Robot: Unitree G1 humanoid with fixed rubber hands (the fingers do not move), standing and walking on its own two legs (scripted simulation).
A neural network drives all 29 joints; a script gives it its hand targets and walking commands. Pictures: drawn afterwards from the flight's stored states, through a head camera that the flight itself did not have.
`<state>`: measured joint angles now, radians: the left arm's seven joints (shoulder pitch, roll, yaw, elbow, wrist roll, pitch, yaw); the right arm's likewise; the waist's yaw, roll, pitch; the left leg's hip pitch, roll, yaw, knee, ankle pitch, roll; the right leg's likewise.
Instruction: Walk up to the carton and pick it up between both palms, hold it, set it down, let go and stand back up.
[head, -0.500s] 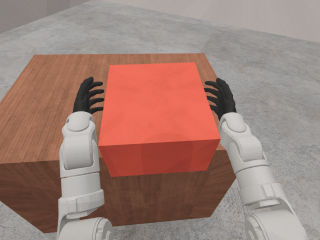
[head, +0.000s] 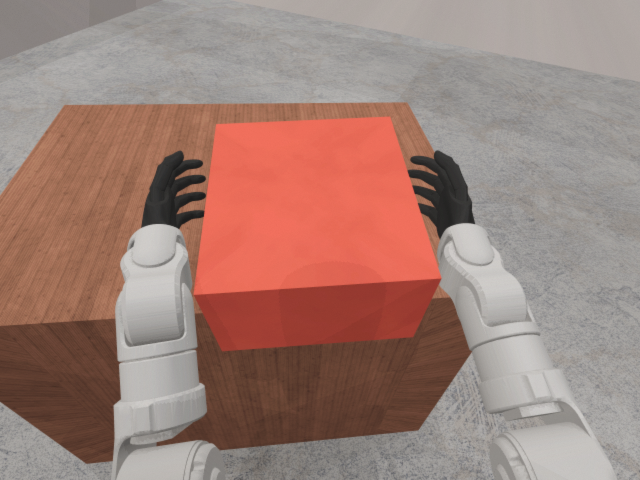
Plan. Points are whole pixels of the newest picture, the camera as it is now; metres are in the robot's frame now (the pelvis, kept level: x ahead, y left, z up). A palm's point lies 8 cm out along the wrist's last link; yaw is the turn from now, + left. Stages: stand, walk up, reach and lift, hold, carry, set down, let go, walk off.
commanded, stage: hold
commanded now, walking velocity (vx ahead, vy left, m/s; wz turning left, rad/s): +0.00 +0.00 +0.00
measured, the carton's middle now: (311, 226) +0.40 +0.00 +0.12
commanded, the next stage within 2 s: none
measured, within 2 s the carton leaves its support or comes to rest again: neither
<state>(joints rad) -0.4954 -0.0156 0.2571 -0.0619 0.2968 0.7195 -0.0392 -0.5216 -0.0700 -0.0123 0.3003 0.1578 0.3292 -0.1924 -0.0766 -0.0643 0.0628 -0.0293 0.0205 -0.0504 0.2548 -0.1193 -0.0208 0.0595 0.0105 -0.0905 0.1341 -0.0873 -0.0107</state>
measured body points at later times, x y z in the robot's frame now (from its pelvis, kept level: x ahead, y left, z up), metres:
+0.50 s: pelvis +0.00 +0.00 +0.00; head -0.02 +0.03 +0.45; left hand +0.37 +0.17 +0.18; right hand +0.36 -0.16 +0.18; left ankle +0.02 +0.13 -0.75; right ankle +0.00 -0.11 -0.75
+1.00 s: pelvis +0.00 +0.00 +0.00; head -0.02 +0.03 +0.45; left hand +0.37 +0.17 +0.18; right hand +0.37 -0.16 +0.17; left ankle +0.02 +0.13 -0.75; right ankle +0.00 -0.11 -0.75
